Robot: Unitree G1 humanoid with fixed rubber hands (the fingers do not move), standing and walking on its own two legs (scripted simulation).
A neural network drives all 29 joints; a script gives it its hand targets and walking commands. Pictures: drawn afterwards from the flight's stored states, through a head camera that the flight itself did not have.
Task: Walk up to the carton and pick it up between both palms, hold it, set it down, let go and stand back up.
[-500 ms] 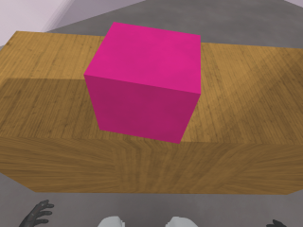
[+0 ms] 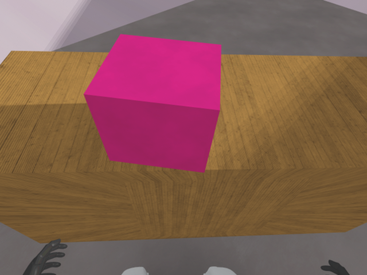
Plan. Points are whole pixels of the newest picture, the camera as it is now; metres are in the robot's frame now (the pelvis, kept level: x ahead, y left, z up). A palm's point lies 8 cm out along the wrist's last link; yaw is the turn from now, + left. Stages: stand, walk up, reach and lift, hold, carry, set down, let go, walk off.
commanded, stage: walk up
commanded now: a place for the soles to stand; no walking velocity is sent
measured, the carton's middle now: (163, 104) +0.49 +0.08 +0.07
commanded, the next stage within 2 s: none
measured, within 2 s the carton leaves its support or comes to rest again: neither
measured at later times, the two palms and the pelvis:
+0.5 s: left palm out of the picture +0.09 +0.35 -0.07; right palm out of the picture +0.11 -0.32 -0.07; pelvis -0.01 +0.02 +0.00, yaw -4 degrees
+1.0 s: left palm out of the picture +0.09 +0.45 -0.07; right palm out of the picture +0.02 -0.22 -0.08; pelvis -0.03 +0.12 +0.00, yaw -4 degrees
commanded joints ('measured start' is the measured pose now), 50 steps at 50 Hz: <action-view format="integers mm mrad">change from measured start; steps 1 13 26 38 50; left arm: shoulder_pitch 34 2 104 -5 -5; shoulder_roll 194 172 316 198 149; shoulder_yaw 37 26 88 36 34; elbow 30 35 48 78 98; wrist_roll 18 10 11 -13 4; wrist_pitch -39 -23 -84 -44 -36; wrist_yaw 0 3 118 66 36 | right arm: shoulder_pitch -54 -61 -67 -32 -29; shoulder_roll -222 -265 -198 -232 -225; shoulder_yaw -26 -37 -64 -55 -23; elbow -67 -37 -158 -93 -83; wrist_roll -22 -24 -45 -31 -19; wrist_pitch -9 -21 131 43 36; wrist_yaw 10 4 59 34 24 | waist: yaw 17 16 6 -18 22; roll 16 120 -48 198 159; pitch -61 -69 -8 32 -44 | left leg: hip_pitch -16 100 -174 96 -42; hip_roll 97 215 -13 104 56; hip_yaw -84 -232 -169 -424 -354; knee -101 -234 312 -313 -236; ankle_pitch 175 267 -147 276 149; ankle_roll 87 174 24 153 148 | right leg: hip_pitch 116 26 85 -146 194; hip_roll -91 -59 -240 -31 -10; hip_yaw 140 6 457 -23 -89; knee -170 -50 -232 235 -179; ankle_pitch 223 89 203 -143 -5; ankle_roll -81 -36 -209 2 -42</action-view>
